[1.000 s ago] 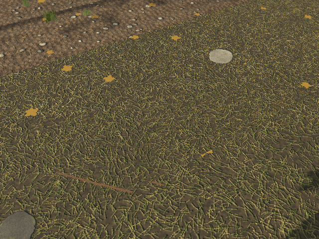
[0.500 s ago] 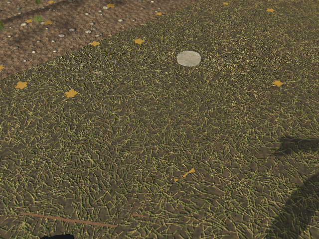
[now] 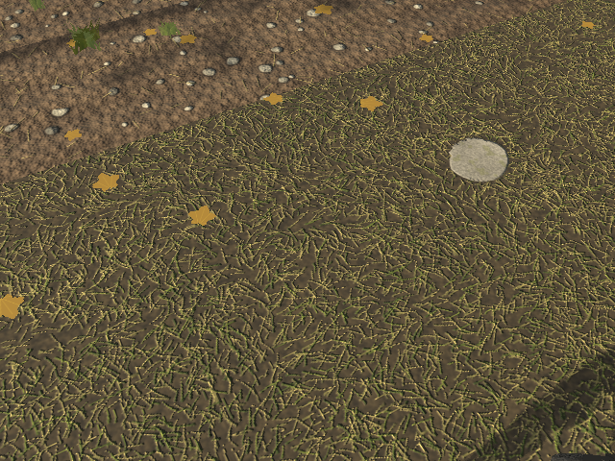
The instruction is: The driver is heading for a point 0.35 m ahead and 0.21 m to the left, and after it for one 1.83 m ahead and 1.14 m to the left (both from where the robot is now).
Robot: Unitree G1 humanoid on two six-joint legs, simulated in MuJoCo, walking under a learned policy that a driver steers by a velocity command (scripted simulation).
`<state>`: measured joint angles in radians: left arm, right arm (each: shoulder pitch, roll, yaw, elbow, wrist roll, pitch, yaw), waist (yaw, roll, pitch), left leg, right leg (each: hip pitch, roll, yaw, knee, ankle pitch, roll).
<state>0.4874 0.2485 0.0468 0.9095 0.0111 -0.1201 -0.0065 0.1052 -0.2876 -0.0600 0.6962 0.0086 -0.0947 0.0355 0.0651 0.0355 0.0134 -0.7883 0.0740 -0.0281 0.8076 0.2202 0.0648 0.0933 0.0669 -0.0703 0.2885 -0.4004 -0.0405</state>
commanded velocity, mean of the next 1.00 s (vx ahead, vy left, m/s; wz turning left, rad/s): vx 1.00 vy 0.00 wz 0.85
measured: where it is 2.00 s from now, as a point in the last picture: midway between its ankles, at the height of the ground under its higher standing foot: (50, 189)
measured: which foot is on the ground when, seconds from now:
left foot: up 0.00-0.08, down 0.10-0.46, up 0.48-0.76, down 0.78-1.00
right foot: down 0.00-0.14, up 0.16-0.38, down 0.40-0.78, up 0.80-1.00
